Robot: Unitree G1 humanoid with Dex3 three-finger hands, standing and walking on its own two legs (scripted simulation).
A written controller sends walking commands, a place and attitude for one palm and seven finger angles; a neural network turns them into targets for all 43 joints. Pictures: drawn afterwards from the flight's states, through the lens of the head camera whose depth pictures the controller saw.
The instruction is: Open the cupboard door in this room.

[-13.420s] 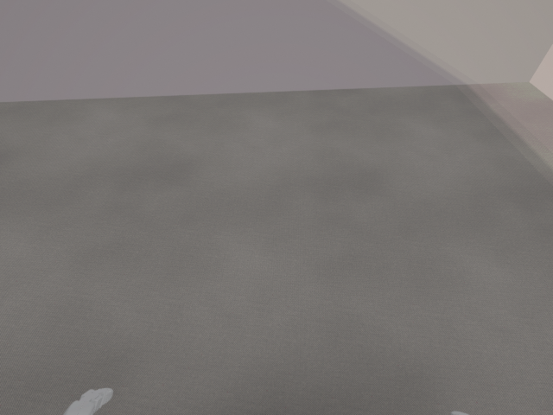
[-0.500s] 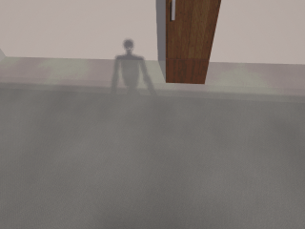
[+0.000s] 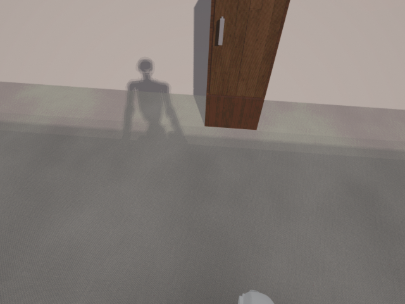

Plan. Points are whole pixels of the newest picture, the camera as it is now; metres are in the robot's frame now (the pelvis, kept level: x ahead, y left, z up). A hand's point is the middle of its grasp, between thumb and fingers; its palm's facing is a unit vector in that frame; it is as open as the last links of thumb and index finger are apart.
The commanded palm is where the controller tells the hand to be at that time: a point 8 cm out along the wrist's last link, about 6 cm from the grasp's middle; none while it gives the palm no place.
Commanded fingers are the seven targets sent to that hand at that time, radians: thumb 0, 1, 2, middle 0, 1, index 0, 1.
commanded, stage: turn or walk to find it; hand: left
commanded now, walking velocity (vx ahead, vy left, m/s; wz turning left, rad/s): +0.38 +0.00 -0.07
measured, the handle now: (221, 30) +1.45 -0.01 -0.04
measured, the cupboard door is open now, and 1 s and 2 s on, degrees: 0 0 0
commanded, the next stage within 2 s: stand and wait in 0.22 s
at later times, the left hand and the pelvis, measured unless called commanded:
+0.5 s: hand (161, 259) +0.26 +0.12 -0.17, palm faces +0.01 -0.97 -0.23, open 7.1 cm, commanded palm none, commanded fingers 0.00 0.90 0.90 -0.20 -0.30 -0.20 -0.30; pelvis +0.20 -0.07 +0.00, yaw -1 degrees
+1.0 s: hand (154, 262) +0.26 +0.14 -0.18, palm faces +0.01 -0.99 -0.15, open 7.4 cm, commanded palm none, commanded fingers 0.00 0.90 0.90 -0.20 -0.30 -0.20 -0.30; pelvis +0.28 -0.02 +0.00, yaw -2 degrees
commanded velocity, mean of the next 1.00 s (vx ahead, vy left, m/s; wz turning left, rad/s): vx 0.07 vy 0.00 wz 0.00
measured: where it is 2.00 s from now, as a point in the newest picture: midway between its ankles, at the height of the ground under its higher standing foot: outside the picture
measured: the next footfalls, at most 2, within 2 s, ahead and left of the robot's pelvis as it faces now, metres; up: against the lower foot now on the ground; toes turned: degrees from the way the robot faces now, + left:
right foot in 0.20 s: +0.27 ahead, -0.16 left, +0.00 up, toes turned -10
left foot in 0.62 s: +0.33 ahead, +0.07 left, +0.00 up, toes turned +6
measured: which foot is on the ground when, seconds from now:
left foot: down 0.00-0.20, up 0.22-0.60, down 0.62-1.00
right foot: up 0.00-0.18, down 0.20-1.00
